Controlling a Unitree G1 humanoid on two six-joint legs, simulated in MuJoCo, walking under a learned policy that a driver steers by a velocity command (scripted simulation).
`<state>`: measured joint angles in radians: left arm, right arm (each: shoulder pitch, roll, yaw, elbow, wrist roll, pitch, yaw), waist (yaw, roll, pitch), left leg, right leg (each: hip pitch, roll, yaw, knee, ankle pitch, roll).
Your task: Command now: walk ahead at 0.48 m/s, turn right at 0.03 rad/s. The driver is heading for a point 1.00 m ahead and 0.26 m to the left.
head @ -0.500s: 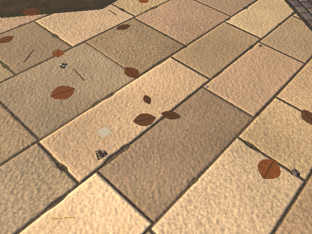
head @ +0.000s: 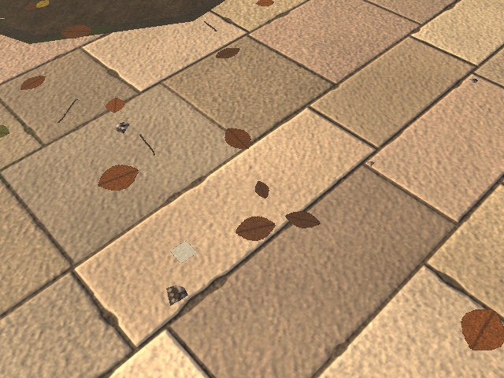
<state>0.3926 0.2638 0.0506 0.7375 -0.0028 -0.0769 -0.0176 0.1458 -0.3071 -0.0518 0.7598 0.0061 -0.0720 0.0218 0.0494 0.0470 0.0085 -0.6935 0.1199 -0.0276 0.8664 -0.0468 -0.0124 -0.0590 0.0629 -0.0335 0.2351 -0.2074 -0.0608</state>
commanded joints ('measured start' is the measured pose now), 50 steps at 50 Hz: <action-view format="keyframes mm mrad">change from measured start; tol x32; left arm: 1 -38 171 44 -54 -7 -16 14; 50 -178 126 45 9 20 -48 12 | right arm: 1 -100 -22 7 -79 3 -18 13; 8 -193 -60 -1 -133 8 -32 43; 13 296 -222 -63 -21 -1 -21 16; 50 108 -37 -25 -24 18 49 -22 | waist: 1 -3 -103 67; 9 -34 -137 26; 13 -149 220 -476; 17 -82 4 -59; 35 -109 19 52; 40 77 -282 -422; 50 -53 -115 28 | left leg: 1 26 -21 19 -185 155 -2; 8 76 -74 27 -355 44 70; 11 573 -111 63 -343 22 151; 13 1146 278 -725 -497 -216 384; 20 499 104 -229 -705 -32 277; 31 630 84 -55 -712 48 223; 37 702 76 -70 -388 397 158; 41 -75 -102 -111 450 -468 41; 50 13 18 -82 152 -80 0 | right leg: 1 -68 -242 115 -125 232 -144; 11 41 -234 50 411 722 -41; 13 -549 16 126 1051 -355 56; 14 -669 -48 188 1126 -344 43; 28 -550 -175 51 428 311 86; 35 -529 -125 54 265 156 26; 39 469 -462 549 231 46 -215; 50 -77 -326 28 -111 248 -131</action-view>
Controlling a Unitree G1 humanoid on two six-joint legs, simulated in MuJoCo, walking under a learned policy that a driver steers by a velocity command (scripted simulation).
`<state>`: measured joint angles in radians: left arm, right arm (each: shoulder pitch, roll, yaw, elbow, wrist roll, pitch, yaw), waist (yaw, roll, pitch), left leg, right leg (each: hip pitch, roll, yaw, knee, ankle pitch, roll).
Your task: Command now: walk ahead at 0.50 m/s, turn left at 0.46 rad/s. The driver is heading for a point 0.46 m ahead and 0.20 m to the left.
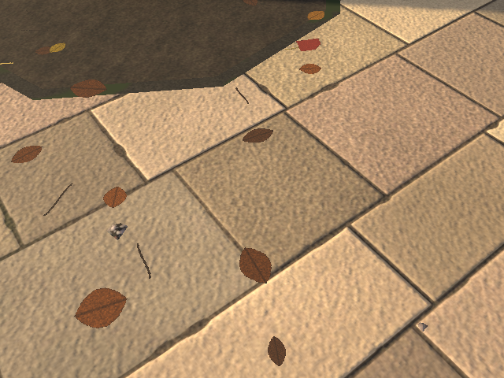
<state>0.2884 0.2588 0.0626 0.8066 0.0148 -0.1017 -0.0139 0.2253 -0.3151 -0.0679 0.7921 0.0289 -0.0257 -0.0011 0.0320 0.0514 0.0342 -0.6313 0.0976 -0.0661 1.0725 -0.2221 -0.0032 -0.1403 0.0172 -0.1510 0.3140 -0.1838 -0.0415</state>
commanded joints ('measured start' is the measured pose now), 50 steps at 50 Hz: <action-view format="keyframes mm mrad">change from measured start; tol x32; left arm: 1 -72 138 35 -54 1 -20 12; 50 -151 152 20 -112 -11 100 28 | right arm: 1 7 -24 -7 -64 -5 0 7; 50 -75 -20 -5 -187 -15 70 -19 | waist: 1 -31 -116 7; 10 4 -114 43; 16 -120 58 -502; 50 -7 -272 -136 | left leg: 1 -46 38 -32 -120 153 -8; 13 446 -161 163 -559 234 140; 15 974 281 -609 -584 813 461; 22 395 83 -240 -731 628 304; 37 447 15 -391 -587 364 197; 41 132 -213 -108 -133 -444 -18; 50 313 -125 27 -398 -203 -93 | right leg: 1 14 -269 107 -193 231 -142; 7 136 -296 -10 -180 257 -117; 12 200 -273 -69 219 884 -43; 13 111 -225 -86 431 785 2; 15 -472 56 76 1120 -532 135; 16 -498 5 261 1162 -498 117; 38 -124 -33 242 75 113 69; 41 9 -428 669 33 560 -262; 50 17 -208 351 86 468 -151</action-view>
